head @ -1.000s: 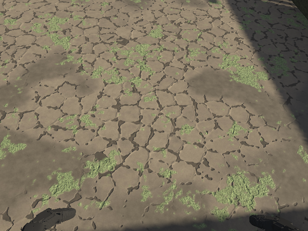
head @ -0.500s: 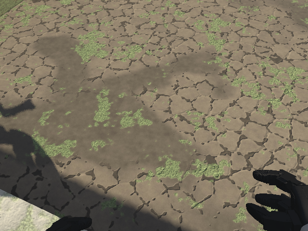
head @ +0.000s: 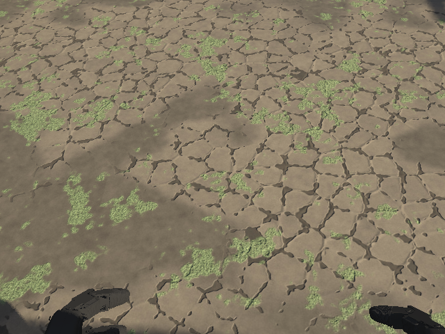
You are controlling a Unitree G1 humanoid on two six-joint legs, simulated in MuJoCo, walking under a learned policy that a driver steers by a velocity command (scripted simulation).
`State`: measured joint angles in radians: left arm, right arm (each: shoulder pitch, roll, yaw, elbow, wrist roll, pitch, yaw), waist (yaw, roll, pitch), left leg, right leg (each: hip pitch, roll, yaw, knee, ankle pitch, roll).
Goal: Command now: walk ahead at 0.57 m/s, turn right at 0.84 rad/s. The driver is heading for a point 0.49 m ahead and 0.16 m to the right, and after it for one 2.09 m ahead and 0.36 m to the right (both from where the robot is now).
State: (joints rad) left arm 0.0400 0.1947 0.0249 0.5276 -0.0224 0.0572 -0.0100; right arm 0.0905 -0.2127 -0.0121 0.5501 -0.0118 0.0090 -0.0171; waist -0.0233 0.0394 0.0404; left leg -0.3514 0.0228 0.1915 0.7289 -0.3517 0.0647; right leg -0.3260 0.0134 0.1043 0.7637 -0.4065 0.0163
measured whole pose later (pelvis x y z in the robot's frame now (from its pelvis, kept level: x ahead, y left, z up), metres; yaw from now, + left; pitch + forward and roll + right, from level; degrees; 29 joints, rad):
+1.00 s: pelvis -0.01 -0.06 +0.01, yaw -34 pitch +2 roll +0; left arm 0.08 0.17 -0.04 0.55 0.04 0.01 0.00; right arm 0.20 -0.25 -0.04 0.59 0.01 0.03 0.01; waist -0.02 0.00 -0.02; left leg -0.54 -0.03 -0.07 0.96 -0.39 0.02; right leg -0.38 -0.01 -0.02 0.68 -0.35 -0.01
